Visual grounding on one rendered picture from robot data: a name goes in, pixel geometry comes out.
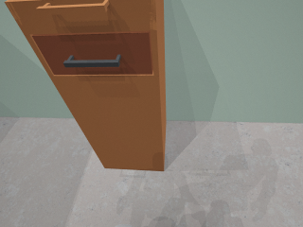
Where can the cabinet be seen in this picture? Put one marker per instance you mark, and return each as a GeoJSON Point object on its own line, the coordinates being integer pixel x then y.
{"type": "Point", "coordinates": [123, 116]}

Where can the drawer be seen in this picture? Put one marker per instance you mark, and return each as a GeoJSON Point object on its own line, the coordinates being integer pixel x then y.
{"type": "Point", "coordinates": [134, 47]}

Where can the handle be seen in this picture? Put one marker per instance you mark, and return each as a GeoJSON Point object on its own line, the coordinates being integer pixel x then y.
{"type": "Point", "coordinates": [72, 9]}
{"type": "Point", "coordinates": [92, 63]}

